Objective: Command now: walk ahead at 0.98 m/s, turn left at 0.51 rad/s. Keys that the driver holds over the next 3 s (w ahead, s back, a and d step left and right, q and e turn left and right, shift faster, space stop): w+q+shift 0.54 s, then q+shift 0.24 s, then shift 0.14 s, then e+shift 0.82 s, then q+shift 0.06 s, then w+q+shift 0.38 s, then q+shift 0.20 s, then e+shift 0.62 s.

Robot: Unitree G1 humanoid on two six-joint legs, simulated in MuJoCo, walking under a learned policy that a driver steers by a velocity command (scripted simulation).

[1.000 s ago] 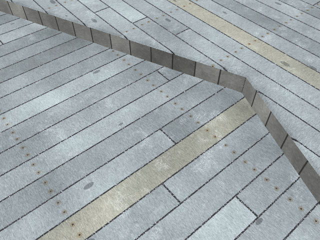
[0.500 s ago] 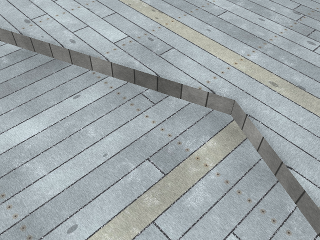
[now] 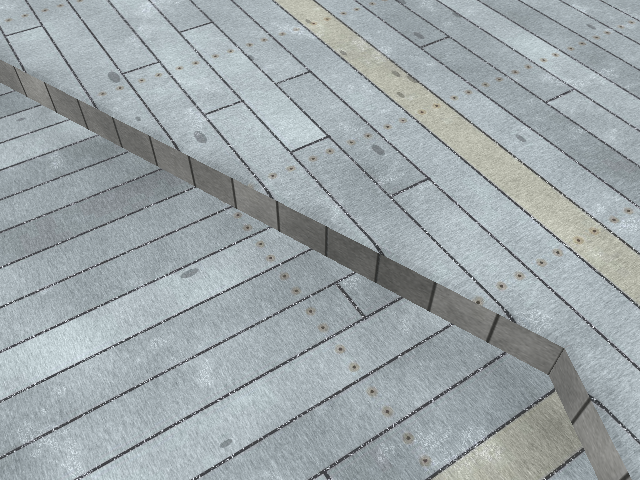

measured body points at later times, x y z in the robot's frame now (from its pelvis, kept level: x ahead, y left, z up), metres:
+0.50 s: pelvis +0.48 +0.03 +0.00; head +0.51 +0.05 +0.45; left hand +0.67 +0.31 -0.05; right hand +0.52 -0.25 -0.12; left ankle +0.31 +0.03 -0.73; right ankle +0.75 -0.07 -0.68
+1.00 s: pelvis +0.79 +0.15 -0.02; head +0.81 +0.20 +0.43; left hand +0.62 +0.41 -0.14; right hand +1.14 +0.16 -0.07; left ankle +0.83 +0.30 -0.74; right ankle +0.79 -0.03 -0.71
